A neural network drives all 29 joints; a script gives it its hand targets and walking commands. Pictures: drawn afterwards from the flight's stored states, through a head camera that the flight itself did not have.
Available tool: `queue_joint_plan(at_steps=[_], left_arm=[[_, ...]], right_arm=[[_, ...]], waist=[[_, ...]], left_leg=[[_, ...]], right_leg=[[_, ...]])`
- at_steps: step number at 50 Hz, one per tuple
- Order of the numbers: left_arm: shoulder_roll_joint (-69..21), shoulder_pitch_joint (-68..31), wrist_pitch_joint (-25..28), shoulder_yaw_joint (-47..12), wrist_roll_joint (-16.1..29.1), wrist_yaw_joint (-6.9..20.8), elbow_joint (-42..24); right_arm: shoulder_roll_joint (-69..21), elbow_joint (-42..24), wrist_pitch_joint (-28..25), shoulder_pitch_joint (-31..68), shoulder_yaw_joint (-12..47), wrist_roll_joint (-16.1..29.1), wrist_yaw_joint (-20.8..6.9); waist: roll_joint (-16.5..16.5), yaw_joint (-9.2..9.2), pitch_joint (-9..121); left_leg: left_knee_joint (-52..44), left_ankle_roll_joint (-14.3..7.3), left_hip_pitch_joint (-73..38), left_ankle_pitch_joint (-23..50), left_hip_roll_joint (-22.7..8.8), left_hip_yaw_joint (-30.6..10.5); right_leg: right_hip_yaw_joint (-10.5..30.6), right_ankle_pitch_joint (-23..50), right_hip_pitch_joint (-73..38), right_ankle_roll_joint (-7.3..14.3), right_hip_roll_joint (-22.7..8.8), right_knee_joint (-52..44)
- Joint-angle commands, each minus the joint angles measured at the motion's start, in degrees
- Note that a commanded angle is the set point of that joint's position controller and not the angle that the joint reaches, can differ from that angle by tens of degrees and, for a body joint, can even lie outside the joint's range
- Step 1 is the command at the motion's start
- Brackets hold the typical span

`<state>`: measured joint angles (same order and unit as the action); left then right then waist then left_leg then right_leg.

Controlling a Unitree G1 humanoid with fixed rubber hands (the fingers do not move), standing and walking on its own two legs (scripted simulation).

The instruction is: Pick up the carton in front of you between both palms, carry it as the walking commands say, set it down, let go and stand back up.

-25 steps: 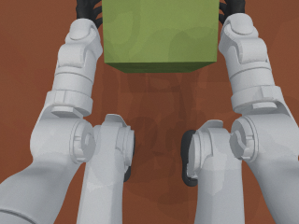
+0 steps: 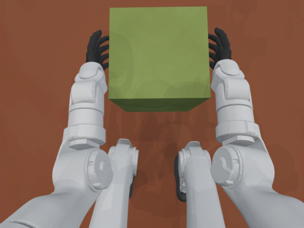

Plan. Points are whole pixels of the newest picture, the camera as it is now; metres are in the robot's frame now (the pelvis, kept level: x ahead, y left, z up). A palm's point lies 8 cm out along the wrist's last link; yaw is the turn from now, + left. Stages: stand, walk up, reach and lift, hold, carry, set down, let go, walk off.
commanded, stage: reach and lift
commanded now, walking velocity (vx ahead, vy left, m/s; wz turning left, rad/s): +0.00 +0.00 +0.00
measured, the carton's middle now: (157, 71) +0.51 +0.01 -0.13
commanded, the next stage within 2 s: none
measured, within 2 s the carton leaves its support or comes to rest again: neither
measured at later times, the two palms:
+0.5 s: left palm (63, 47) +0.45 +0.15 +0.11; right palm (266, 49) +0.45 -0.15 +0.11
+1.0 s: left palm out of the picture +0.40 +0.15 +0.26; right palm out of the picture +0.40 -0.15 +0.26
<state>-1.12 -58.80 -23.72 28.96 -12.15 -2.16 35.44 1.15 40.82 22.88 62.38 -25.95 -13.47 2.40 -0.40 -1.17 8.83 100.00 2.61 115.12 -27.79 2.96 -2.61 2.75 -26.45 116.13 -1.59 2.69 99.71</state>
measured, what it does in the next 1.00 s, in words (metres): rises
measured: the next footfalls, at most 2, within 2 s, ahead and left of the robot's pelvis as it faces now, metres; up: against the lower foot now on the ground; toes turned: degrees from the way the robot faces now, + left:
none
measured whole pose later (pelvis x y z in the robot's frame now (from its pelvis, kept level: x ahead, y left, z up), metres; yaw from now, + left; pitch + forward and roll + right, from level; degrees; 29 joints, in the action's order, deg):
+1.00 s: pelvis +0.09 +0.00 +0.26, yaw -1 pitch +8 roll +0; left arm -8.8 -18.3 -26.9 17.7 -12.8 -0.5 25.5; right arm -8.6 26.0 26.9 18.9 -17.6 -13.4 1.7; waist 0.3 -0.4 6.5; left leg 39.8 0.7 29.6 -18.0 1.1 -3.3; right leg 3.3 -17.1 30.4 -0.5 1.2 39.6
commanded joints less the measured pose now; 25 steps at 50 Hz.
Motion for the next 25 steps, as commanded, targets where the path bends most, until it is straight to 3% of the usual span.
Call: queue_joint_plan(at_steps=[1,10,25], left_arm=[[-61.9,-40.1,0.2,-34.8,11.5,15.0,-0.5],[-63.3,-28.4,0.6,-36.5,10.6,14.9,-0.1],[-65.4,-13.0,2.5,-37.7,8.5,15.1,0.2]], right_arm=[[-63.6,-0.6,-0.1,34.5,30.3,11.1,-15.0],[-67.4,-2.1,0.0,24.9,34.4,12.3,-15.0],[-68.9,-3.0,-2.0,8.6,34.4,9.1,-14.3]], waist=[[0.4,0.17,65.9],[-1.9,-1.09,57.2],[-0.2,0.15,43.4]], left_leg=[[-12.7,-0.8,-37.1,10.5,6.7,7.3],[-20.2,-1.3,-43.2,11.8,6.9,5.6],[-36.7,-2.0,-60.1,13.2,6.3,2.0]], right_leg=[[-6.9,9.2,-40.2,0.8,7.3,-11.8],[-5.2,10.9,-47.9,0.1,7.4,-19.7],[-1.4,12.4,-64.7,1.1,6.6,-36.4]])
